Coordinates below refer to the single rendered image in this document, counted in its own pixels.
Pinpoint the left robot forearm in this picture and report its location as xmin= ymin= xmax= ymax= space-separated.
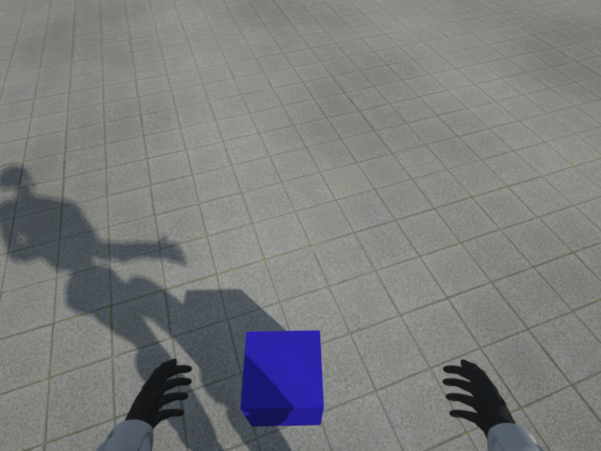
xmin=96 ymin=419 xmax=153 ymax=451

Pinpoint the robot left hand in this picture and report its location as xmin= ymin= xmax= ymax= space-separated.
xmin=125 ymin=359 xmax=192 ymax=428

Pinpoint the robot right hand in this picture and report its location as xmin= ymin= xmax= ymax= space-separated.
xmin=442 ymin=360 xmax=516 ymax=438

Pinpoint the carton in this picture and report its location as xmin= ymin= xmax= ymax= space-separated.
xmin=240 ymin=331 xmax=324 ymax=427

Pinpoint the right robot forearm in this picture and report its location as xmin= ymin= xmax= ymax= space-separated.
xmin=487 ymin=423 xmax=545 ymax=451

